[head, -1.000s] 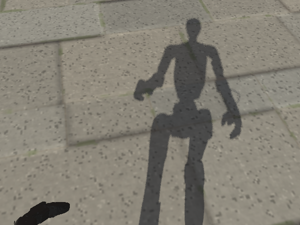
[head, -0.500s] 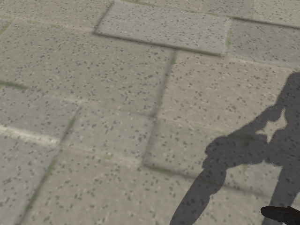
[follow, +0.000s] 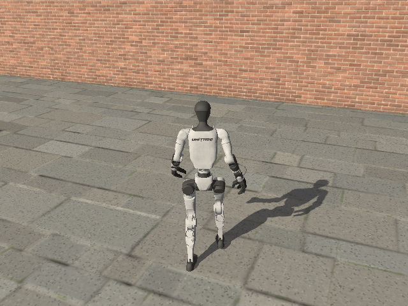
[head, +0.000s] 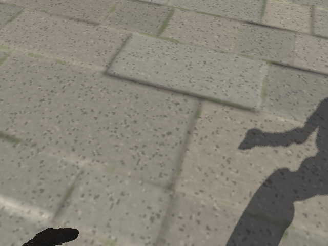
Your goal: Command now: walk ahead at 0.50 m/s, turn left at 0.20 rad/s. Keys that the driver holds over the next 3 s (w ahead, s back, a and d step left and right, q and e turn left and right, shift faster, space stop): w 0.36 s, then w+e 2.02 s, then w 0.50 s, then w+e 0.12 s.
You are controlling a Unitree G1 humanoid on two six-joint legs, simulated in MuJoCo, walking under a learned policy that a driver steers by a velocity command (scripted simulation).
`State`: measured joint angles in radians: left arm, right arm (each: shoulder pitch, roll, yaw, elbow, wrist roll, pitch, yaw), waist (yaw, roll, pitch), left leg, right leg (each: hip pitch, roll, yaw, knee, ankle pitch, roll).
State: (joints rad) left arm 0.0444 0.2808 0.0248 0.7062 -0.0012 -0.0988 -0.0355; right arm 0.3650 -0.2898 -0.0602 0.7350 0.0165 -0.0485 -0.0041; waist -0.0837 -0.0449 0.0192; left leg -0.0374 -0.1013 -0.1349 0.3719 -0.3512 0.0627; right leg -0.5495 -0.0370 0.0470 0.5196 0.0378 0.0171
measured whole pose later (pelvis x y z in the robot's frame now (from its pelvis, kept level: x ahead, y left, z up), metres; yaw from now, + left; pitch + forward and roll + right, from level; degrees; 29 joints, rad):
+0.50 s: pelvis +0.28 -0.02 +0.00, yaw +0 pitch +2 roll -2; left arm 0.40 0.28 0.05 0.86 -0.02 -0.06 -0.01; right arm 0.04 -0.26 -0.03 0.66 0.01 -0.08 0.03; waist 0.11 0.03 0.03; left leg -0.57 0.06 -0.05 0.52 0.02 -0.01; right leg 0.01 0.05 0.02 0.26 -0.31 -0.03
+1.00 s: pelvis +0.54 -0.02 +0.00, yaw -17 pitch +1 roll +3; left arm 0.11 0.28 0.05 0.69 -0.02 -0.01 -0.05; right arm 0.30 -0.29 -0.08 0.86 0.01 -0.07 0.00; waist -0.08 -0.04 0.03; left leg 0.08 0.00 0.25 0.24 -0.33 -0.02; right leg -0.63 -0.10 -0.01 0.67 -0.04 -0.03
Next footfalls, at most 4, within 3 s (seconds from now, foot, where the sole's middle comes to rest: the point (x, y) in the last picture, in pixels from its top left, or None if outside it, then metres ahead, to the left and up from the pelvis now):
0.06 right None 0.20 -0.13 -0.77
0.56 left None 0.49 0.12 -0.77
1.08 right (196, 191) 0.71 -0.19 -0.77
1.56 left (175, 130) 1.05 -0.14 -0.77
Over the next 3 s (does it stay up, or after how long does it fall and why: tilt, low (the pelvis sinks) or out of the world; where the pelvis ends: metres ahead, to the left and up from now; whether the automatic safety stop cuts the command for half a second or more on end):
stays up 1.28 -0.79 0.00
